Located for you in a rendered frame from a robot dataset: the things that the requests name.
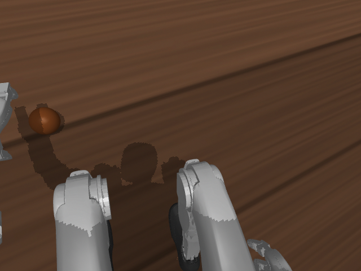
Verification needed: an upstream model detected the left robot hand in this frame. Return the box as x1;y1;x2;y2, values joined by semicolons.
0;82;19;161

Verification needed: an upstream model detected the right robot hand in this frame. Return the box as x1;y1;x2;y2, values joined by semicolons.
247;239;292;271

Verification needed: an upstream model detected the right robot foot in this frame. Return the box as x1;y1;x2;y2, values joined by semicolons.
169;203;200;271

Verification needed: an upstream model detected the ball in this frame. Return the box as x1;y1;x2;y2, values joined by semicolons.
29;107;60;135

